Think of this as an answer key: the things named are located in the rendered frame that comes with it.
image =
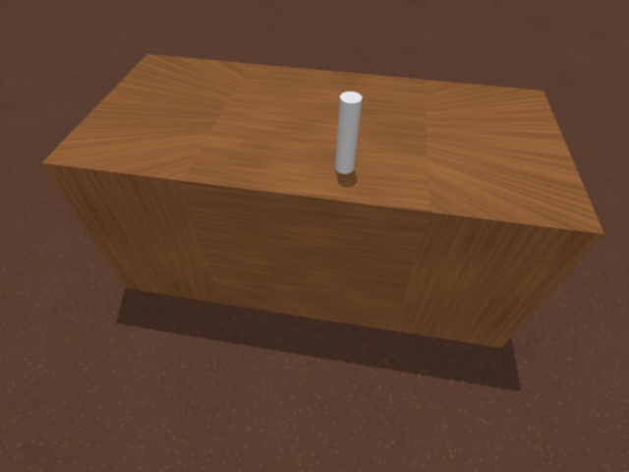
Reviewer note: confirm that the can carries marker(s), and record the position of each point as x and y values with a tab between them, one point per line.
347	132

